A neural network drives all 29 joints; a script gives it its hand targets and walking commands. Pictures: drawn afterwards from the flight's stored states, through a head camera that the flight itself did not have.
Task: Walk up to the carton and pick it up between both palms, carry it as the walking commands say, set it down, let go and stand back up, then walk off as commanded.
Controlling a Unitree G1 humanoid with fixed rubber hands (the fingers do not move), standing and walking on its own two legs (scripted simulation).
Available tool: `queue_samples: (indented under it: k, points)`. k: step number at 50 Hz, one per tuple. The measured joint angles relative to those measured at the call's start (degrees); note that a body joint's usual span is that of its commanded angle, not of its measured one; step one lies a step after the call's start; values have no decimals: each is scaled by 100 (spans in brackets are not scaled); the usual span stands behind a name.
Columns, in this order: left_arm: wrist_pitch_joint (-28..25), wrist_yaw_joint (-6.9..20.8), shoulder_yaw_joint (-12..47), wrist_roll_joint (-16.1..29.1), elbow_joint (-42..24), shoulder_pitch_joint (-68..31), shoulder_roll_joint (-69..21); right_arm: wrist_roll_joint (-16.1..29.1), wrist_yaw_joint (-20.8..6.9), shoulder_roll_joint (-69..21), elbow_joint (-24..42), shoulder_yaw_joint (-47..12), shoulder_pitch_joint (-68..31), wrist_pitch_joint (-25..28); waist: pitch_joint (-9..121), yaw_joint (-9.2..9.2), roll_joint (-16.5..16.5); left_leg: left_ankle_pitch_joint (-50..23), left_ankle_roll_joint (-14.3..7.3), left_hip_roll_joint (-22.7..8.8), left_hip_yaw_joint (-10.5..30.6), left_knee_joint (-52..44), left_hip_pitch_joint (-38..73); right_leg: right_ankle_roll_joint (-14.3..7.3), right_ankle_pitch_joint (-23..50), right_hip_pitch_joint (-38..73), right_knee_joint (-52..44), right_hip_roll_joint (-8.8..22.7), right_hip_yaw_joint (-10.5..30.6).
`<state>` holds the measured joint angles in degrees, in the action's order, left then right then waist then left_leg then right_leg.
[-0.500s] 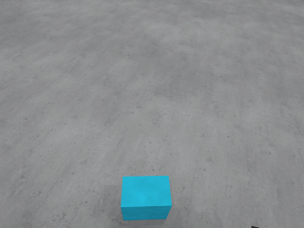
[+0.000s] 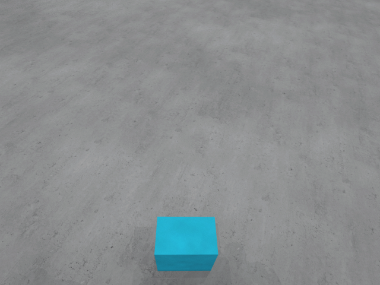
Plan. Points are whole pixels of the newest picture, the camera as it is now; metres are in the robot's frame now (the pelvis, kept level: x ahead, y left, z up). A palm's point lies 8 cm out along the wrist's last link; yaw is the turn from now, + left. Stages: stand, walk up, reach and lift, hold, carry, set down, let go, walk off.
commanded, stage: walk off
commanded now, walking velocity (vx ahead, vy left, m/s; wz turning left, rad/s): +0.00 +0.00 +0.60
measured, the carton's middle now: (185, 244) +0.41 -0.02 -0.65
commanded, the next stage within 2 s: none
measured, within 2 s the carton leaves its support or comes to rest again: neither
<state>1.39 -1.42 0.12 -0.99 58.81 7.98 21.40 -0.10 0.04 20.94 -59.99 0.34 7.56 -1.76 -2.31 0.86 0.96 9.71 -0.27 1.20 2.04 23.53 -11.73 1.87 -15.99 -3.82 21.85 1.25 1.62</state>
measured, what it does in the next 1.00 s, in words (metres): steps on the spot, turning left: right foot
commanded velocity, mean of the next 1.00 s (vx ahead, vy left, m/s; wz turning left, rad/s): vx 0.00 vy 0.00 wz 0.60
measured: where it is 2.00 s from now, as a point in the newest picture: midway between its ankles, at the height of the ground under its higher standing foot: outside the picture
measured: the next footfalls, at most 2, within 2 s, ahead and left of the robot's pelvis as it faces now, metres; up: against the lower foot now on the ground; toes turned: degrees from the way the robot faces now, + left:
right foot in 0.78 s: +0.10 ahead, -0.09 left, +0.00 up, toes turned +25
left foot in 1.20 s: -0.03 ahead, +0.12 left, +0.00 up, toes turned +46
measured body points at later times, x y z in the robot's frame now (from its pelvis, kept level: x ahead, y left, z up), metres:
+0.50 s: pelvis -0.01 +0.03 -0.01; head +0.03 +0.07 +0.44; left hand +0.02 +0.33 -0.15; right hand +0.13 -0.23 -0.12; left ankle +0.00 +0.11 -0.74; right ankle +0.01 -0.13 -0.67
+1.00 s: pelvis +0.02 -0.01 +0.00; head +0.06 -0.02 +0.45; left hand -0.04 +0.27 -0.10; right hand +0.24 -0.22 -0.15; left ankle -0.07 +0.10 -0.66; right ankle +0.06 -0.11 -0.74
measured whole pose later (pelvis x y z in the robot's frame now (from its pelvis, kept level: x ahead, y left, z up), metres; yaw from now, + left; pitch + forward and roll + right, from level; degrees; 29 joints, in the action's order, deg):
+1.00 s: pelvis +0.02 -0.01 +0.00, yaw +34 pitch +0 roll +1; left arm 0.7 -2.5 -1.3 -1.7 44.9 12.1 14.6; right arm -1.3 -2.0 18.4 -50.1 4.8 13.1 -4.4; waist -3.4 0.6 -2.4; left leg 23.1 5.5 -0.2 1.8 61.2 -27.5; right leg -1.2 -15.3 -10.0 25.2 3.5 -7.9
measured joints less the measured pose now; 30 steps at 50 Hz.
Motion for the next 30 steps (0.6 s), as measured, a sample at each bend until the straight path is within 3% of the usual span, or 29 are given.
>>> queue_samples:
  k: [8,11,13,16,18,21,25,30]
  points:
    - [82,-118,-117,-15,-156,334,-170,-33,-36,-117,260,68,225,-107,-90,16,-186,247,19,91,369,853,-652,-37,-320,-344,564,13,-447]
    - [105,-134,-180,-68,-233,445,-174,-92,-38,-161,370,108,339,-127,-125,-29,-137,1296,31,4,4,1888,-947,-30,-470,-356,754,117,-627]
    - [103,-120,-196,-108,-293,468,-186,-97,-53,-210,446,121,385,-123,-162,-59,-44,1600,22,-94,-284,2065,-931,37,-589,-362,905,255,-732]
    - [95,-63,-225,-104,-412,491,-180,-98,-95,-260,580,153,397,-30,-226,-74,130,689,-52,-50,-482,1395,-676,177,-914,-663,1680,566,-826]
    - [168,-69,-237,-61,-513,447,-215,-94,-122,-276,653,172,373,30,-287,-77,146,723,-254,46,-446,1529,-777,181,-1572,-1231,2870,473,-489]
    - [209,-83,-228,-32,-653,317,-285,-93,-52,-326,703,178,429,-8,-320,-62,107,672,-360,112,-293,1137,-617,154,-1496,-1841,3841,290,-244]
    - [177,-33,-214,-49,-830,141,-356,-68,20,-379,755,178,462,-81,-298,-4,51,290,-362,198,-36,555,-434,207,-979,-2206,3857,246,-165]
    - [197,-44,-197,-29,-988,37,-435,-103,27,-392,810,225,499,-105,-199,73,-32,130,-333,285,283,335,-399,296,-847,-2141,3147,135,-84]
